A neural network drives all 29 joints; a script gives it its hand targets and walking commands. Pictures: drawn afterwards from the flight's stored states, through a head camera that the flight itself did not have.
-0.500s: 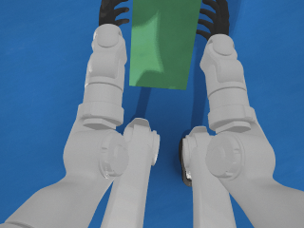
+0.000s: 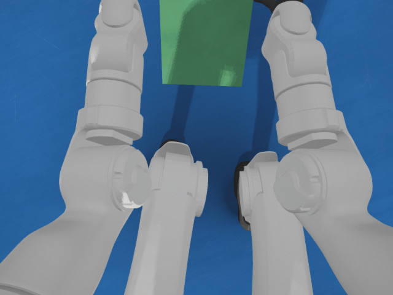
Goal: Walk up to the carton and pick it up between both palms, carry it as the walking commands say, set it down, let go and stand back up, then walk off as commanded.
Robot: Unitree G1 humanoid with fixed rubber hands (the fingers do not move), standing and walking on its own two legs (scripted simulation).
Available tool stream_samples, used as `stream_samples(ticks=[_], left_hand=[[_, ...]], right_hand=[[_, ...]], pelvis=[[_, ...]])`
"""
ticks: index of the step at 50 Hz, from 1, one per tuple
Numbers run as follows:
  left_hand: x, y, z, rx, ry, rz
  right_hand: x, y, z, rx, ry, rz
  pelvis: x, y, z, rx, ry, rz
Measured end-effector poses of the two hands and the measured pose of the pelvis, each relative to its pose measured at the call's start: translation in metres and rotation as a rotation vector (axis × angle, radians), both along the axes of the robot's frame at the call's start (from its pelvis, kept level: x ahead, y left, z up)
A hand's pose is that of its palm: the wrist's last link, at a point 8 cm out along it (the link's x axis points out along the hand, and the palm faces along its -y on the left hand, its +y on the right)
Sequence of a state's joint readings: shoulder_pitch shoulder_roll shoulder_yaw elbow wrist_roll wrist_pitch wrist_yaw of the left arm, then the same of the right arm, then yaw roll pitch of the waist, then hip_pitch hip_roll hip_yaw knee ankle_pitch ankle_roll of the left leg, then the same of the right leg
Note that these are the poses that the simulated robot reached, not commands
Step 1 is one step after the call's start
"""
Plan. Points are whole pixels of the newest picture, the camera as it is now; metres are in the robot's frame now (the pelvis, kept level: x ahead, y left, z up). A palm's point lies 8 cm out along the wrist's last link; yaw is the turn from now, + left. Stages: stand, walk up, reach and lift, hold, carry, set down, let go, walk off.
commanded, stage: set down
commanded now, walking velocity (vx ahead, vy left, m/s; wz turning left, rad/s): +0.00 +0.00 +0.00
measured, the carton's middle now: (204, 1) +0.56 +0.09 -0.26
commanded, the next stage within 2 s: none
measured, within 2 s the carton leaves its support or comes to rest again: neither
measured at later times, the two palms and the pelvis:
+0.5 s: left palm out of the picture +0.54 +0.20 -0.21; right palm (281, 8) +0.56 -0.04 -0.22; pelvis +0.01 -0.01 -0.03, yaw -1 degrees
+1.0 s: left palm out of the picture +0.54 +0.20 -0.22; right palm (282, 5) +0.56 -0.04 -0.22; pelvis +0.01 -0.01 -0.03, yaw -1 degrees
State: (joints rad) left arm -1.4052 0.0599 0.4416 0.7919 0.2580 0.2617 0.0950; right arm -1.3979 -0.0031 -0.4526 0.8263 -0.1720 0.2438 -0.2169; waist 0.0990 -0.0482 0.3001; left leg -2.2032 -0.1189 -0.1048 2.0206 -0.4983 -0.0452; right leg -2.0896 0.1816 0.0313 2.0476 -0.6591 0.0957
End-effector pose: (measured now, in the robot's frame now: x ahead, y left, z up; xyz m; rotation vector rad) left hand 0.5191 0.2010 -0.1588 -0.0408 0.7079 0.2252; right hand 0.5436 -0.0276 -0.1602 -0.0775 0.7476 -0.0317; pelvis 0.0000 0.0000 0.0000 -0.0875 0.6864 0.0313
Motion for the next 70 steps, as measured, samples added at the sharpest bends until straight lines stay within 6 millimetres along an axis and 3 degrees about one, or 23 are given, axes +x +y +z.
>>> stream_samples(ticks=[24, 70], left_hand=[[0.02, -0.004, -0.054, -0.008, 0.066, -0.084], [0.028, 0.001, -0.067, -0.033, 0.044, -0.113]], right_hand=[[0.014, -0.014, -0.06, 0.034, 0.041, 0.039], [0.026, -0.017, -0.071, 0.066, 0.031, 0.105]], pelvis=[[0.011, -0.005, -0.028, 0.053, -0.058, -0.062], [0.017, -0.008, -0.033, 0.058, -0.081, -0.07]])
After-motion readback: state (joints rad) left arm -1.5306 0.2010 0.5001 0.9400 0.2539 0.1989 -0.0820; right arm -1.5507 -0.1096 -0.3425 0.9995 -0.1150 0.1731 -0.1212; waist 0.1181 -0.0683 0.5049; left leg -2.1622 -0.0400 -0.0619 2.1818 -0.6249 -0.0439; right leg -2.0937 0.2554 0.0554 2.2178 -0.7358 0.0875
